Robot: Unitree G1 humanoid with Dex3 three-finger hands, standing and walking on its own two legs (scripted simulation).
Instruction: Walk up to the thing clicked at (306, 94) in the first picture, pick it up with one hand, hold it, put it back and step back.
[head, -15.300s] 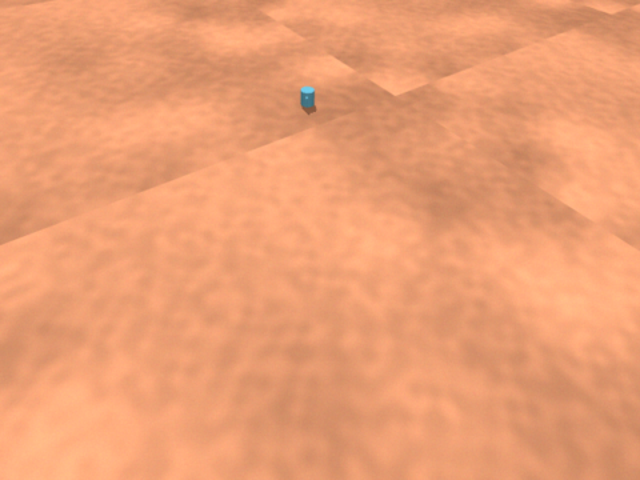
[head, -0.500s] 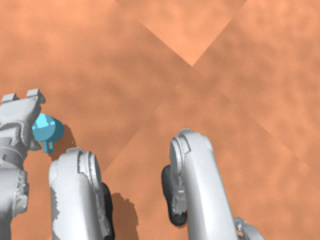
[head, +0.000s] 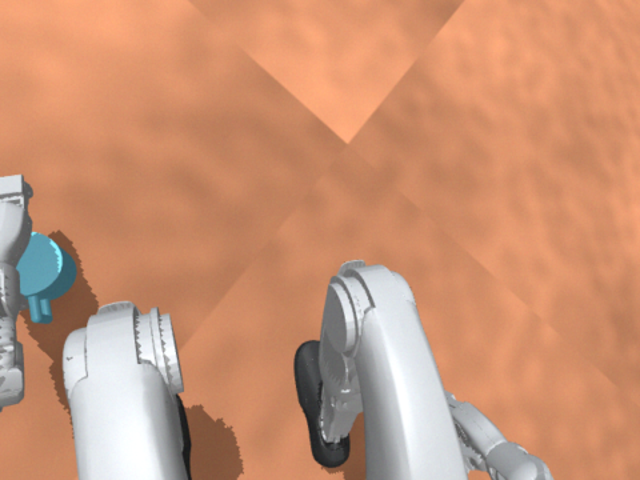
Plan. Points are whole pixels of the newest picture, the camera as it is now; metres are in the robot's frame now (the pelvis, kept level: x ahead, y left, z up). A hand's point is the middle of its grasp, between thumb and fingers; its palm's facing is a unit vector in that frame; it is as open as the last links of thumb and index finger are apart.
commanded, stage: rest palm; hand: left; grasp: from above
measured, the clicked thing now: (36, 280) +0.37 +0.28 -0.26
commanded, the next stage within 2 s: close in 1.18 s
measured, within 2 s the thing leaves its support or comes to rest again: neither
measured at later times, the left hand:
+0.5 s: hand (16, 266) +0.38 +0.30 -0.23, palm faces -0.44 -0.11 -0.89, open 14.6 cm
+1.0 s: hand (14, 269) +0.38 +0.30 -0.24, palm faces -0.47 -0.13 -0.87, open 14.6 cm
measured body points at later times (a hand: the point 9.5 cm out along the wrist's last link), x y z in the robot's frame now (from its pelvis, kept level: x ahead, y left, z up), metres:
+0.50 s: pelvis +0.00 +0.00 -0.01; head +0.24 +0.10 +0.36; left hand +0.40 +0.30 -0.18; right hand +0.05 -0.27 -0.09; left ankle +0.06 +0.12 -0.27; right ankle +0.10 -0.13 -0.27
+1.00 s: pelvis +0.00 +0.00 -0.01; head +0.24 +0.09 +0.36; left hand +0.40 +0.30 -0.19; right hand +0.06 -0.26 -0.10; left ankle +0.06 +0.12 -0.27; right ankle +0.10 -0.13 -0.27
